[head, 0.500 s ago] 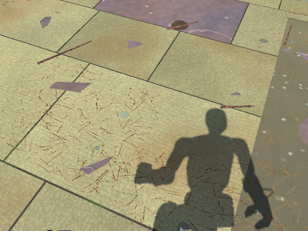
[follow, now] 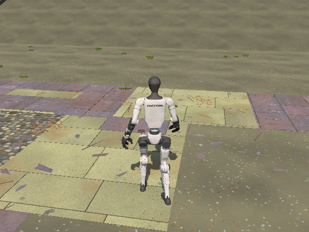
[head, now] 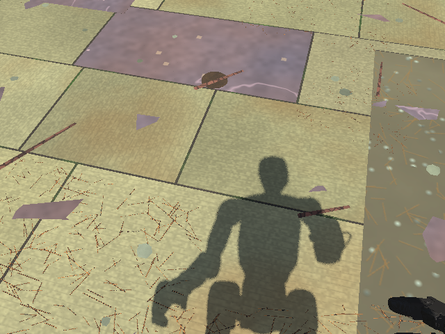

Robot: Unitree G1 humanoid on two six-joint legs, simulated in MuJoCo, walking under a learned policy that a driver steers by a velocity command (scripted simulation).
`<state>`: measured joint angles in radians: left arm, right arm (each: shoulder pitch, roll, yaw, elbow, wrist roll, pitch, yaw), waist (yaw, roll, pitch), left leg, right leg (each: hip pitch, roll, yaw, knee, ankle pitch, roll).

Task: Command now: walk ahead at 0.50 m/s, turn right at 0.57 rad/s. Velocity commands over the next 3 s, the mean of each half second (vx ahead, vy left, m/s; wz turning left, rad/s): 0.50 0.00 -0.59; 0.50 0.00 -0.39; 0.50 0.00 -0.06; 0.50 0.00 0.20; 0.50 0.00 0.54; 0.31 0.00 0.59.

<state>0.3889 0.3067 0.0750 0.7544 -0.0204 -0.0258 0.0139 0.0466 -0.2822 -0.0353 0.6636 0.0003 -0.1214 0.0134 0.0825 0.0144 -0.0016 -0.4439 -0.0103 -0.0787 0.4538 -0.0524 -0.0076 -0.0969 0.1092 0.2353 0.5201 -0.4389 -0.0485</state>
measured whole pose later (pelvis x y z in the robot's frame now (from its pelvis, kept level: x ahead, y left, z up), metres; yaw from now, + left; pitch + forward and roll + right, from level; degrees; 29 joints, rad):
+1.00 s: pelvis +0.54 -0.13 +0.00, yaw -28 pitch +2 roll -1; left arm 0.39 0.30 0.06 0.76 -0.02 -0.04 0.00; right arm 0.06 -0.28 -0.02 0.71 0.00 -0.10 0.04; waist 0.08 0.03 0.01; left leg -0.49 0.02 -0.01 0.48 0.00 0.02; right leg 0.01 0.08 0.12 0.38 -0.42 -0.05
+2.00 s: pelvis +1.02 -0.40 +0.01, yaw -20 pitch +2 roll -3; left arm 0.32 0.28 0.06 0.87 0.00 -0.07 0.00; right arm 0.11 -0.26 -0.04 0.75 0.02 -0.04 0.05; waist 0.07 0.04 0.02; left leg -0.63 0.07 0.00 0.61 0.02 0.04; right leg 0.09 0.04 -0.18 0.20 -0.33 -0.01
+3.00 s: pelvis +1.53 -0.49 +0.00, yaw +14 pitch +2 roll -2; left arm 0.20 0.31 0.08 0.83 -0.03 -0.03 0.02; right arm 0.12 -0.30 -0.08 0.57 0.01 0.02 0.04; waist 0.05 0.02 0.07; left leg -0.47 0.03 0.02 0.54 -0.06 0.06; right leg -0.10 -0.04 -0.21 0.50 -0.40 0.02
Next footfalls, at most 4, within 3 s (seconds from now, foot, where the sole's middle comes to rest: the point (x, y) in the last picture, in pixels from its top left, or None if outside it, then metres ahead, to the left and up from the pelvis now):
0.52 right None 0.39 -0.18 -0.76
1.00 left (287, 256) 0.75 -0.11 -0.76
1.54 right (390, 225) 0.89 -0.46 -0.76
2.08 left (350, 145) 1.26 -0.37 -0.76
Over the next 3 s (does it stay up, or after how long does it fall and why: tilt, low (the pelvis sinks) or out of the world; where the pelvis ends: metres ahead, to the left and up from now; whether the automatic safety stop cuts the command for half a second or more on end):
stays up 1.53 -0.49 0.00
